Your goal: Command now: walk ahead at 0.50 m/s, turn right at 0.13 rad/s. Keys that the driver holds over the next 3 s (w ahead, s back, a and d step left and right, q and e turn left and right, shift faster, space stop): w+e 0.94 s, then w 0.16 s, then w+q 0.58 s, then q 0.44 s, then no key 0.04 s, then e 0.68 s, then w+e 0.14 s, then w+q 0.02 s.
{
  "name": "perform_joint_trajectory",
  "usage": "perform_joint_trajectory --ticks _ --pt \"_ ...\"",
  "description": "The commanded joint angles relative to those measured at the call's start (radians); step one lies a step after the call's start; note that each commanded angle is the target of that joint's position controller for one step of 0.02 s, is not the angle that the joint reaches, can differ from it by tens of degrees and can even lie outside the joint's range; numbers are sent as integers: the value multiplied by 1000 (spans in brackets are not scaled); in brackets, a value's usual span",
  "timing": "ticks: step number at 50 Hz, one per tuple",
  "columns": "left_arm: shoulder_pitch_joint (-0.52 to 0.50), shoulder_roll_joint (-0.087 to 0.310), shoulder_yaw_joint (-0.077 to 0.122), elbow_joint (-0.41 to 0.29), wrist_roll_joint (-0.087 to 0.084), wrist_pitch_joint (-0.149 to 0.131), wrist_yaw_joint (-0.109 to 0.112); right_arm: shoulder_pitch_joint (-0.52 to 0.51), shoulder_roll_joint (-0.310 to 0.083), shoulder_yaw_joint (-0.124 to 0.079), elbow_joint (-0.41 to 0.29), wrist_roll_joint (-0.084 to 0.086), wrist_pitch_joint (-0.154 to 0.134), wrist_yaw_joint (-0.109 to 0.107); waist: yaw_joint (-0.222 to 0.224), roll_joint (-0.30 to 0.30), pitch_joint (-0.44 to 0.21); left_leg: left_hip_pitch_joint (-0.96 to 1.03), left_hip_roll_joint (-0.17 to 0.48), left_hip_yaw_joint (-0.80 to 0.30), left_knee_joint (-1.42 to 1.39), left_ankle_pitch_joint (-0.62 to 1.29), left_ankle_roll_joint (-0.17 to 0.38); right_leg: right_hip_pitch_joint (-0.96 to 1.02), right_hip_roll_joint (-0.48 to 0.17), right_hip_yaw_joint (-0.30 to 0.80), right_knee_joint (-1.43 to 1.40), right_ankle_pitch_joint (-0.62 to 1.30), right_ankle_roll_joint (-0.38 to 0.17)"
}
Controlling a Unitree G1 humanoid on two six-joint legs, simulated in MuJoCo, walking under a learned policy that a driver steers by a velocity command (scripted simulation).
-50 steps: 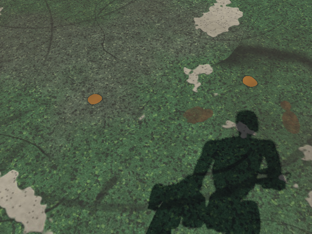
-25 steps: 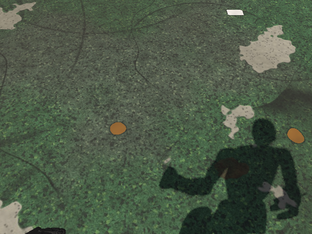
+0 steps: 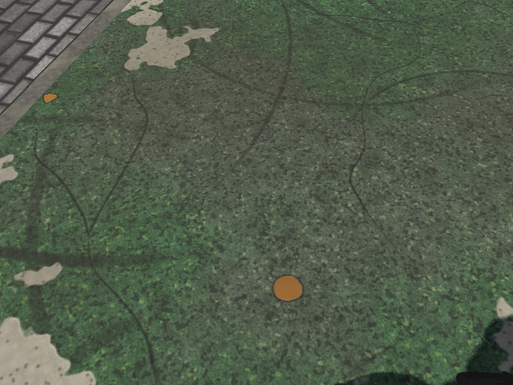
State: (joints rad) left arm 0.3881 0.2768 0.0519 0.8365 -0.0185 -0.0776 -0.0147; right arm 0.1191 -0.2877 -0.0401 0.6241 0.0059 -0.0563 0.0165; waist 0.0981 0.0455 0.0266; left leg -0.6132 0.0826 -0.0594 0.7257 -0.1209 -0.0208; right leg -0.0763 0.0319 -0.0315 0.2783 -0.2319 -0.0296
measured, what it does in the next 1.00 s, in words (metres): walks ahead, turning right: left foot, then right foot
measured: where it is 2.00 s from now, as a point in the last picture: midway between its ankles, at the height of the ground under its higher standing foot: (421, 229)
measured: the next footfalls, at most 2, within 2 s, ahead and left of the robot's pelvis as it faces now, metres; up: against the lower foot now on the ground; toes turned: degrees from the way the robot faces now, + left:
left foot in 0.14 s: +0.24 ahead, +0.14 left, +0.00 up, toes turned -4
right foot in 0.62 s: +0.45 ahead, -0.18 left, +0.00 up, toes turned -23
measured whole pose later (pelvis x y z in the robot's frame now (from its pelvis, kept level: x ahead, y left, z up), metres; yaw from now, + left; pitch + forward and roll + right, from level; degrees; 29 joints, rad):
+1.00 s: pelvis +0.50 -0.12 +0.00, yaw -33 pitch +2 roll +0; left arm 0.34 0.29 0.06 0.73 -0.02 -0.04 0.01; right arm 0.04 -0.29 -0.05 0.70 0.00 -0.09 0.01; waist 0.07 0.04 0.04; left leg -0.64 0.06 -0.10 0.60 0.06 -0.06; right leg -0.11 0.11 0.14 0.35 -0.25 -0.09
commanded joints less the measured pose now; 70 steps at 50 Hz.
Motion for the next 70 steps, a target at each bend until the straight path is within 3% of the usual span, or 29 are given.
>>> perform_joint_trajectory --ticks 1,4,6,7,8,9,10,12,16,22,27,29,31,32,33,34,35,37,41,47,53,56,57,58,59,60,62,66,70 --pt "-25 196 44 -55 -13 -5 6 -96 -45 -6 -84 9 -32 13 -21 -121 11 92 -47 37 -139 94 -8 -47 -234 193 -83 277 -171" --pt "-10 206 48 -38 -17 11 14 -88 -84 -24 -89 15 -44 18 -59 -144 -1 189 -59 22 -229 62 23 -11 -264 245 -20 258 -138" --pt "-16 180 38 -38 -11 14 16 72 -137 -56 -41 5 -46 5 -151 -126 -93 469 -65 37 -284 62 69 -71 -198 197 166 367 -89" --pt "-34 119 15 -65 8 9 14 231 -200 -76 -22 -16 -43 -9 -227 -55 -228 725 91 -104 -252 55 130 -221 -137 153 430 208 -48" --pt "78 14 -17 -93 6 -4 17 301 -281 -93 -9 -30 -28 -13 -191 214 -365 1012 343 -487 -310 -70 265 -554 -9 62 772 -281 16" --pt "65 102 4 -82 -20 -10 18 314 -202 -77 2 -22 -24 -9 -213 188 -355 968 342 -627 -395 -257 294 -666 -36 151 927 -352 22" --pt "-9 159 23 -97 -33 -8 17 261 -149 -60 6 -9 -25 -9 -208 127 -211 863 306 -487 -416 -275 259 -723 -78 153 972 -272 17" --pt "-76 143 27 -107 -14 5 20 154 -81 -39 14 -10 -30 -3 -157 79 -83 661 226 -287 -473 -130 225 -680 -132 130 925 -143 25" --pt "-88 70 21 -124 -10 45 13 87 -77 -49 45 -15 -56 -5 -93 54 -4 488 199 -81 -577 87 224 -595 -166 130 835 -38 47" --pt "-244 43 6 -182 -3 44 -19 110 -144 -73 94 -9 -52 -22 -128 8 34 501 174 133 -603 163 196 -560 -153 79 513 235 37" --pt "-366 73 13 -246 -2 50 -42 167 -191 -92 136 18 -28 -23 -154 -1 67 632 215 201 -549 203 157 -559 -128 22 380 165 -19" --pt "-338 101 28 -258 3 55 -44 165 -221 -100 141 27 -14 -26 -121 22 25 673 214 235 -423 488 136 -468 -72 -35 365 62 -58" --pt "-83 183 80 -194 -2 64 -32 156 -210 -92 136 31 1 -30 20 3 -123 576 154 296 -58 673 85 -99 29 -83 303 79 -120" --pt "71 280 115 -162 -11 75 -10 185 -153 -68 115 -3 -3 -33 66 -142 -215 318 102 306 277 301 30 198 -108 158 280 108 -186" --pt "9 370 116 -188 -13 60 -11 260 -31 -27 57 -29 -29 -24 -63 -351 -318 -72 -106 146 582 -494 -24 433 -326 753 118 -162 -371" --pt "20 274 89 -213 -9 41 -21 140 -129 -42 53 12 -58 -14 22 -198 -354 -169 -81 -31 656 -474 -4 435 -359 843 1 -252 -355" --pt "-10 225 74 -201 -2 25 -23 69 -162 -50 28 40 -74 -9 17 -161 -214 -234 -44 -20 626 -371 21 338 -335 709 -9 -181 -313" --pt "-126 171 56 -214 3 19 -18 71 -150 -50 48 -4 -82 -24 -66 -74 -100 -119 27 -24 461 -230 25 80 -254 505 -2 45 -258" --pt "-159 159 51 -227 13 11 2 89 -120 -50 54 -22 -45 -22 -115 -89 -74 -2 29 -9 317 -128 -19 -100 -197 375 -57 276 -268" --pt "-71 182 59 -180 -2 21 31 -126 -65 -24 1 -14 -47 -9 -40 -116 -10 52 -47 3 -94 199 -54 -163 -122 297 -52 177 -197" --pt "4 164 54 -123 0 30 35 -172 -102 -31 -13 -2 -71 21 -22 -145 6 91 -55 -8 -231 157 5 -7 -206 383 46 188 -174" --pt "-24 149 48 -122 6 39 31 0 -147 -57 32 -9 -78 11 -115 -159 -72 315 -82 47 -289 86 78 31 -161 347 231 475 -132" --pt "-27 116 32 -140 19 39 30 148 -189 -68 53 -21 -80 7 -177 -104 -215 564 32 -69 -242 111 146 -65 -110 290 466 418 -100" --pt "106 61 14 -145 2 27 30 268 -278 -94 86 -28 -70 10 -152 159 -357 920 228 -483 -288 -42 320 -407 44 176 831 74 -8" --pt "104 94 11 -144 2 14 28 292 -213 -78 111 7 -65 24 -158 237 -337 965 280 -744 -435 -273 355 -601 54 191 963 -329 9" --pt "-10 162 28 -158 -8 7 24 230 -150 -58 99 23 -60 24 -171 122 -178 850 256 -655 -453 -364 312 -686 -13 197 1011 -266 3" --pt "-157 148 26 -195 14 -12 21 144 -117 -43 80 2 -42 20 -151 -5 -19 614 169 -458 -488 -197 278 -674 -74 141 913 -144 2" --pt "-148 90 19 -202 34 -18 17 143 -114 -38 81 3 -38 4 -101 53 -39 494 87 -314 -528 67 277 -549 -99 107 686 -75 42" --pt "-292 50 -1 -234 30 -23 13 186 -164 -57 102 16 -25 -19 -140 39 -16 400 45 -225 -536 111 252 -458 -64 87 401 144 80"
